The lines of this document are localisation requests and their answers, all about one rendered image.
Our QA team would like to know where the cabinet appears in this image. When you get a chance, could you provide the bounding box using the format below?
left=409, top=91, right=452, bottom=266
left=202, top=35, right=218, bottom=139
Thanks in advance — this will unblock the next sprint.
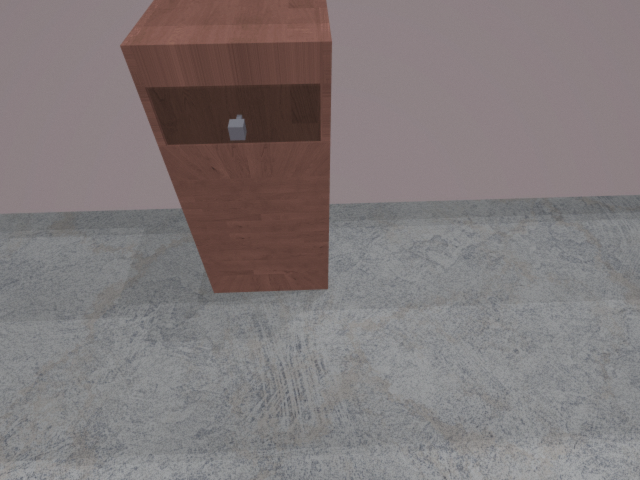
left=120, top=0, right=332, bottom=293

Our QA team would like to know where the handle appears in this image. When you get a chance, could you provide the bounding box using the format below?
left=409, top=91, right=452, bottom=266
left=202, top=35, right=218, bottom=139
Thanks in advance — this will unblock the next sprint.
left=228, top=115, right=247, bottom=141

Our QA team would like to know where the drawer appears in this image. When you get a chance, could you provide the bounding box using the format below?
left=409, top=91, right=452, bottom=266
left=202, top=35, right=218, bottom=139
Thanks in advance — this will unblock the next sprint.
left=148, top=84, right=321, bottom=145

